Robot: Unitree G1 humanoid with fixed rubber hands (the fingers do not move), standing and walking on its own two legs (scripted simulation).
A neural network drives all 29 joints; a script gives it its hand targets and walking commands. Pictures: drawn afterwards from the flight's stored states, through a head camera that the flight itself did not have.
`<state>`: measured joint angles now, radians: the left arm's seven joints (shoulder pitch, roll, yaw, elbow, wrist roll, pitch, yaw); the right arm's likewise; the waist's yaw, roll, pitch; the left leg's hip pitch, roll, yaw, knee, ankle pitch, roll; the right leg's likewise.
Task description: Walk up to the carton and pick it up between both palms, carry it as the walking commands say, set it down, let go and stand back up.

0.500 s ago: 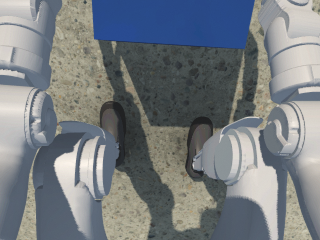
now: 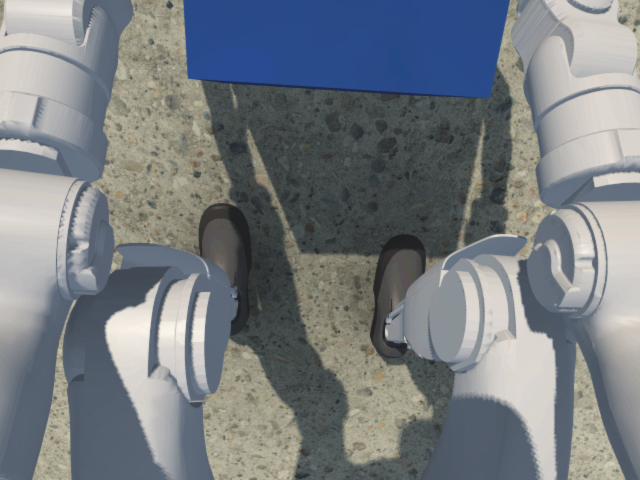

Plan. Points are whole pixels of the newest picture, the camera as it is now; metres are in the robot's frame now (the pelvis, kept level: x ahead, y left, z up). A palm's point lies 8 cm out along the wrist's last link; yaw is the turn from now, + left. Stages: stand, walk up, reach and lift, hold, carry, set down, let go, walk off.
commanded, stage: reach and lift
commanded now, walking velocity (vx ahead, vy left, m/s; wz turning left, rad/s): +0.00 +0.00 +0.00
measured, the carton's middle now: out of the picture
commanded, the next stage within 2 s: none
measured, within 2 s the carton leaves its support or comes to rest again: leaves its support in 1.10 s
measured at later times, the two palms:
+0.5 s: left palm out of the picture +0.56 +0.17 -0.21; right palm out of the picture +0.55 -0.17 -0.20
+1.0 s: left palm out of the picture +0.56 +0.16 -0.20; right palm out of the picture +0.55 -0.17 -0.20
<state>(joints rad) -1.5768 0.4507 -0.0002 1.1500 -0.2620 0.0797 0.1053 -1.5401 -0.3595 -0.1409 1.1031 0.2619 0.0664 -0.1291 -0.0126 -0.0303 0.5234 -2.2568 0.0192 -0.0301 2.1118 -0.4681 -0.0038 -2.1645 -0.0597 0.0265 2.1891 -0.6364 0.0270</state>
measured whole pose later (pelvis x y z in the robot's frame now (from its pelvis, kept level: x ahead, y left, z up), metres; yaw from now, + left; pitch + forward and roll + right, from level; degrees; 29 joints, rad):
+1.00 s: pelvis +0.00 +0.00 +0.00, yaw +0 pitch +35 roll -1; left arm -1.61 0.40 0.04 1.14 -0.21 0.14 0.08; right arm -1.54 -0.36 -0.13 1.10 0.27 0.09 -0.10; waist -0.01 -0.03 0.52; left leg -2.26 0.02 -0.03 2.11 -0.46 -0.01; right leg -2.17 -0.05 0.03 2.19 -0.63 0.03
